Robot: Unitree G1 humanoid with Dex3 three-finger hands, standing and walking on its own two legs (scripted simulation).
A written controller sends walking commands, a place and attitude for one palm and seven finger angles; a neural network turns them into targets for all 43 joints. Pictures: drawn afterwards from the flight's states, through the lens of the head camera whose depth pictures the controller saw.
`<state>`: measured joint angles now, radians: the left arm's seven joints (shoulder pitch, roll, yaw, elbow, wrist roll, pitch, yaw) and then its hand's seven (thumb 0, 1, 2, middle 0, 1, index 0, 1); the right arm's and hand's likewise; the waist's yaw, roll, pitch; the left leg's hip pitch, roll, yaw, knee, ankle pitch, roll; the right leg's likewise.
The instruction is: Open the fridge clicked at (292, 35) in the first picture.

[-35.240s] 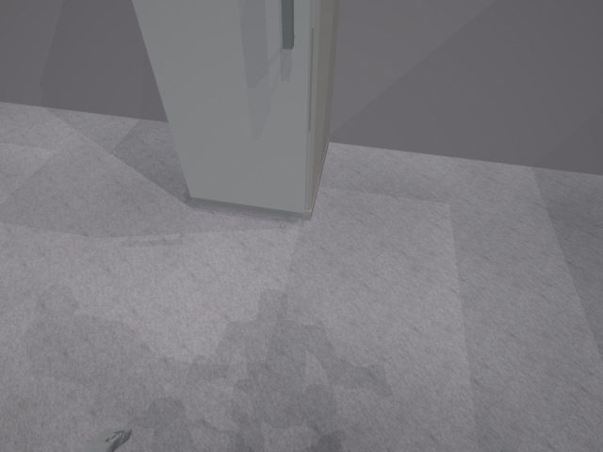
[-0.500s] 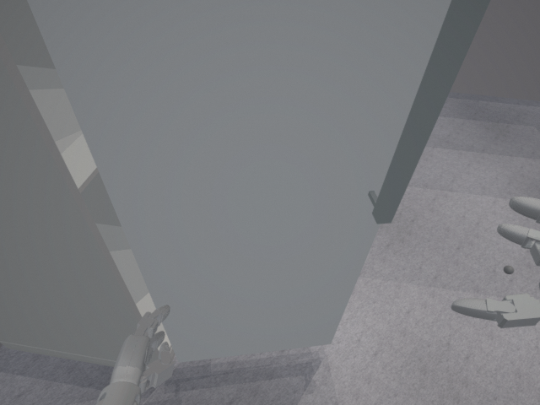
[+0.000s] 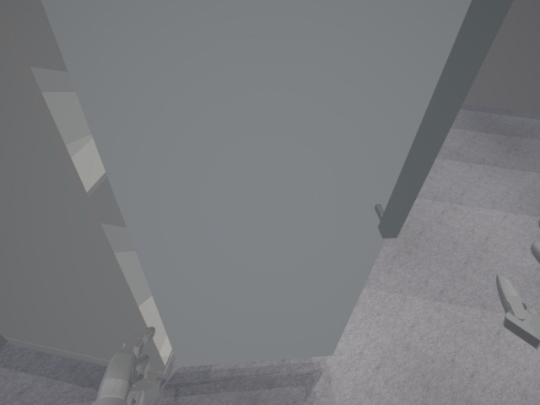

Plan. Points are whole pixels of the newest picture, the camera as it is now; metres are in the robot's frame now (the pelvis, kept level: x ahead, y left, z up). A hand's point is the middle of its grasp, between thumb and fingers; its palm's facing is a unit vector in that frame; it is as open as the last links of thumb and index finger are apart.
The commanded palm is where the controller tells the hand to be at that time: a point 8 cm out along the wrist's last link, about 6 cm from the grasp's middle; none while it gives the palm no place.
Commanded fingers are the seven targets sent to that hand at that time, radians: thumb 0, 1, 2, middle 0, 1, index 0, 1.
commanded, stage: draw the hand back to the body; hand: right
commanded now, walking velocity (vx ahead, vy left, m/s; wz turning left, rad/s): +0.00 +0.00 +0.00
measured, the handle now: (421, 130) +0.43 -0.21 +0.24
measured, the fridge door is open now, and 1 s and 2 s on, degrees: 74 74 74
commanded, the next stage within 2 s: step back with the hand held close in 0.42 s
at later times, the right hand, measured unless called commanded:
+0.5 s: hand (515, 311) +0.19 -0.27 +0.15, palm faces +0.47 +0.81 -0.35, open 7.4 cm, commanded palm +0.14 -0.30 +0.17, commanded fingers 0.00 -0.90 -0.90 0.20 0.30 0.20 0.30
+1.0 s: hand out of the picture +0.16 -0.29 +0.15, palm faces +0.36 +0.80 -0.48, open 7.4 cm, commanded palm +0.10 -0.32 +0.17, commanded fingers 0.00 -0.90 -0.90 0.20 0.30 0.20 0.30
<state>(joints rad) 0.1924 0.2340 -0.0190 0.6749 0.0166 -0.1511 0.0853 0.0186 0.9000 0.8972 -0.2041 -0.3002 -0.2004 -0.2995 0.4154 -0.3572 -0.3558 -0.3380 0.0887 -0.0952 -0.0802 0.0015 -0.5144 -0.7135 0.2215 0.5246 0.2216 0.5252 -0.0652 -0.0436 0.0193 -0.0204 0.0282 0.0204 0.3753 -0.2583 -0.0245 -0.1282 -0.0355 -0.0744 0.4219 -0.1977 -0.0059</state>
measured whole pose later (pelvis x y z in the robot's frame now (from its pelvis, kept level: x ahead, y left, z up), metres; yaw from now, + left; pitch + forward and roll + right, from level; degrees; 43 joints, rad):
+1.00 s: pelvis -0.05 -0.02 -0.01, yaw +1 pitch -1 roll +2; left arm 0.17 0.22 0.00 0.54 0.00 -0.02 0.09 0.02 0.90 0.90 -0.20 -0.30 -0.20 -0.30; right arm 0.53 -0.45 -0.42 -0.50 0.07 -0.17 -0.10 0.01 -0.89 -0.90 0.21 0.30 0.21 0.30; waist -0.02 0.01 0.06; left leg -0.22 0.04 0.00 0.44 -0.20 -0.06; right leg -0.33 -0.03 -0.09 0.49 -0.15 -0.04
